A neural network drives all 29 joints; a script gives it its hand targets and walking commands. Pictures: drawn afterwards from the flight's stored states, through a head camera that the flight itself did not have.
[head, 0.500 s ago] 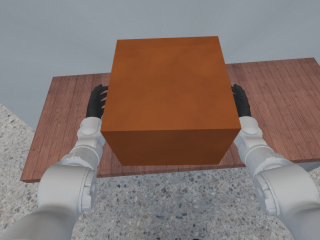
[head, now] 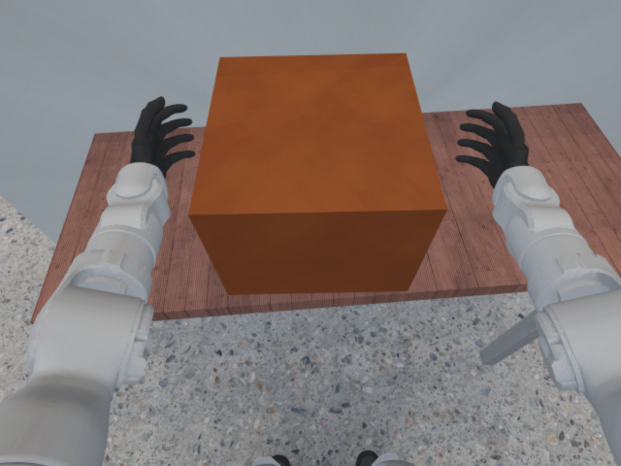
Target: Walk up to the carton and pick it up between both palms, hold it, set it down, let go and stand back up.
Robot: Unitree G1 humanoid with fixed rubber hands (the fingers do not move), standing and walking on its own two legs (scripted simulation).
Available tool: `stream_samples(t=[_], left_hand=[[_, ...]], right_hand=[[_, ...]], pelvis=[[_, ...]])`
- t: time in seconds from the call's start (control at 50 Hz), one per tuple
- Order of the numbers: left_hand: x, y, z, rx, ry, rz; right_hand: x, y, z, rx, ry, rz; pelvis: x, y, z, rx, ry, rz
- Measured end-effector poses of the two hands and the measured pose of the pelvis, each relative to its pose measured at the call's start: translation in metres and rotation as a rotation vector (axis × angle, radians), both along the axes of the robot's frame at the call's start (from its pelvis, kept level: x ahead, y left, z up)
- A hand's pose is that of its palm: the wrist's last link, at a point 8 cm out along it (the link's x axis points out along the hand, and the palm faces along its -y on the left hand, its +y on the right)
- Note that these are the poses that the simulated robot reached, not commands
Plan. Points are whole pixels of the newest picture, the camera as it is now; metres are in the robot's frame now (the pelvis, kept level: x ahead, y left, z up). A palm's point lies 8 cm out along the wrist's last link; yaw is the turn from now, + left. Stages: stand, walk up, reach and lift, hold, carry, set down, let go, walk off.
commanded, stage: set down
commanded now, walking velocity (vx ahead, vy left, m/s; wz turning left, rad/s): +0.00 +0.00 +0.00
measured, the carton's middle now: (315, 176) +0.50 +0.01 +0.05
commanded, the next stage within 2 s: none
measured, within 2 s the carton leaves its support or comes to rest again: neither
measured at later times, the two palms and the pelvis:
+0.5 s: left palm (115, 121) +0.46 +0.23 +0.19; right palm (538, 126) +0.45 -0.24 +0.17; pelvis +0.03 +0.00 +0.03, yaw +2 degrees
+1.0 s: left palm (109, 213) +0.39 +0.25 +0.12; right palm (521, 212) +0.37 -0.22 +0.11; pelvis +0.03 +0.01 +0.03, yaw +1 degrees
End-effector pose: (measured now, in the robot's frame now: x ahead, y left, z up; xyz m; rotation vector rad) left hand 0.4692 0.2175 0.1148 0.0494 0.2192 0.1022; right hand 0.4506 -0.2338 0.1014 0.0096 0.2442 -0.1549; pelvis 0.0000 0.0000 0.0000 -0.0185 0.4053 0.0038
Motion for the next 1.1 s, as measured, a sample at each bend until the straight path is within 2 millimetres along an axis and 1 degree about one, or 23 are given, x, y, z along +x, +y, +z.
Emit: stream_samples(t=[0.1,0.24,0.36,0.46,0.52,0.6,0.72,0.8,0.86,0.92,0.98,1.1], left_hand=[[0.001,0.006,0.025,0.002,0.015,0.013],[0.002,0.018,0.047,0.008,0.027,0.028],[0.003,0.019,0.065,0.016,0.025,0.005],[-0.002,0.012,0.074,0.022,0.04,-0.033],[-0.009,0.01,0.07,0.016,0.052,-0.043],[-0.02,0.013,0.053,0.001,0.082,-0.032],[-0.039,0.023,0.028,-0.013,0.092,-0.01],[-0.051,0.027,0.017,-0.028,0.093,0.0],[-0.059,0.029,0.012,-0.031,0.094,0.004],[-0.069,0.029,0.013,-0.022,0.074,-0.004],[-0.08,0.028,0.011,-0.022,0.073,-0.016],[-0.097,0.029,-0.004,-0.033,0.096,-0.004]], right_hand=[[0.004,0.006,0.022,-0.009,0.014,-0.002],[0.009,0.009,0.047,-0.001,0.02,-0.014],[0.013,0.002,0.065,0.02,0.008,-0.022],[0.007,-0.007,0.068,0.027,0.025,-0.019],[-0.002,-0.011,0.062,0.015,0.037,-0.012],[-0.018,-0.011,0.048,0.007,0.051,-0.006],[-0.041,-0.001,0.026,0.023,0.038,0.002],[-0.052,0.007,0.016,0.03,0.04,0.006],[-0.057,0.011,0.01,0.035,0.043,0.011],[-0.063,0.013,0.009,0.039,0.024,0.019],[-0.072,0.01,0.007,0.03,0.019,0.015],[-0.093,0.002,-0.001,0.02,0.038,-0.006]], pelvis=[[0.0,0.0,0.006,0.006,-0.051,0.006],[0.008,0.002,0.014,-0.002,-0.101,0.02],[0.016,0.001,0.021,-0.009,-0.145,0.031],[0.023,0.0,0.027,-0.005,-0.206,0.034],[0.027,-0.001,0.03,0.002,-0.245,0.029],[0.031,-0.002,0.032,0.01,-0.289,0.022],[0.033,-0.002,0.033,0.014,-0.314,0.014],[0.033,0.001,0.033,0.013,-0.321,0.012],[0.031,0.003,0.033,0.011,-0.325,0.011],[0.032,0.005,0.033,0.009,-0.33,0.012],[0.032,0.007,0.034,0.008,-0.348,0.013],[0.031,0.008,0.034,0.011,-0.365,0.006]])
